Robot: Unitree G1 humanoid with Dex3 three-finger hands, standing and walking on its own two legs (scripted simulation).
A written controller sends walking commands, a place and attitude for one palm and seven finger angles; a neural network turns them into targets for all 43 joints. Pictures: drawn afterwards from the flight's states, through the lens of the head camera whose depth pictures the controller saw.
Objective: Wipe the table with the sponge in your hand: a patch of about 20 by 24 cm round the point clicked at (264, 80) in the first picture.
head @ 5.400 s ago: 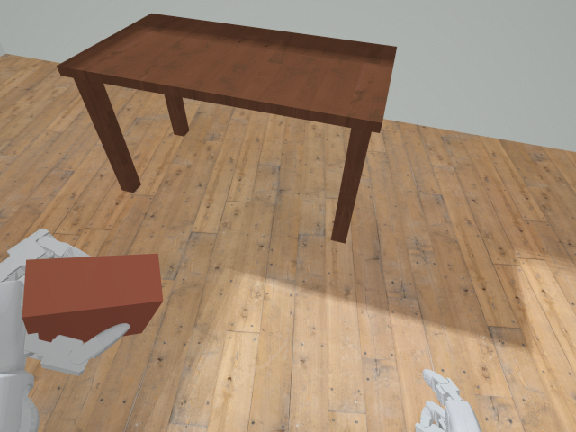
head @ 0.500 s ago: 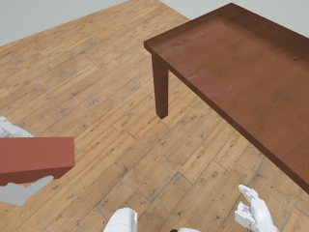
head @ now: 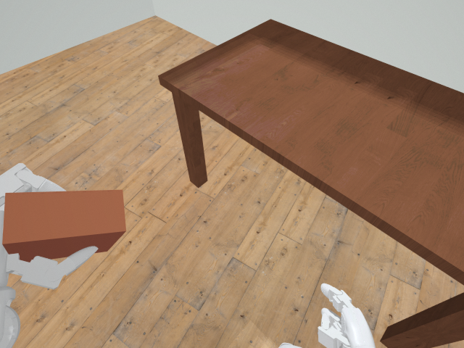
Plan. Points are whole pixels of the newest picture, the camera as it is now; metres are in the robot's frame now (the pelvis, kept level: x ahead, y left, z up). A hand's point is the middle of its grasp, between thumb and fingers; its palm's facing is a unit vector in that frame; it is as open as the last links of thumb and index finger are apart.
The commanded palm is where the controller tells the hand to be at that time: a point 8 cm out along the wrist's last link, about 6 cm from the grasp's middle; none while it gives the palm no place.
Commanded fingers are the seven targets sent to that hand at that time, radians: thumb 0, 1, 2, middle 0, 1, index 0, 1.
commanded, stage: turn to face it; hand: left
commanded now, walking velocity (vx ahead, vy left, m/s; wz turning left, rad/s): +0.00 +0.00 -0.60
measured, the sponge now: (82, 226) +0.22 +0.22 +0.16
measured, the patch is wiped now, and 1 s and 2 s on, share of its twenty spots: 0.00 0.00 0.00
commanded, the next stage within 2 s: take the last steps up to it in 1.64 s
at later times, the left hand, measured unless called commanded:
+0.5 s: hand (136, 237) +0.21 +0.15 +0.17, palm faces +0.15 -0.88 -0.46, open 9.6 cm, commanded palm +0.17 +0.19 +0.18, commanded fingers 0.00 0.10 1.30 -1.20 -1.60 -1.20 -1.60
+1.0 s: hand (270, 283) +0.18 -0.01 +0.17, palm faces -0.22 -0.81 -0.54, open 9.7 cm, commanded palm +0.16 +0.06 +0.18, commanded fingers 0.00 0.10 1.30 -1.20 -1.60 -1.20 -1.60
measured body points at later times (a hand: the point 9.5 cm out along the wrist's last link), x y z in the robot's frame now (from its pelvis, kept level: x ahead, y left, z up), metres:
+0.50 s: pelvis -0.06 -0.03 -0.01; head -0.03 -0.03 +0.44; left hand +0.20 +0.19 +0.19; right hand +0.04 -0.33 -0.08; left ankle -0.02 +0.09 -0.74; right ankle +0.01 -0.12 -0.72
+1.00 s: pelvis -0.14 -0.07 +0.00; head -0.09 -0.12 +0.44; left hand +0.18 +0.03 +0.20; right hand -0.15 -0.38 -0.10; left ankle -0.06 +0.04 -0.69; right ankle -0.14 -0.17 -0.74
